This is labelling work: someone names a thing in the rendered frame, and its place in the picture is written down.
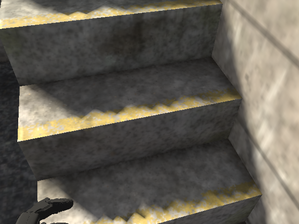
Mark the left robot hand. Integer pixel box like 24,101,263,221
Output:
16,197,74,224

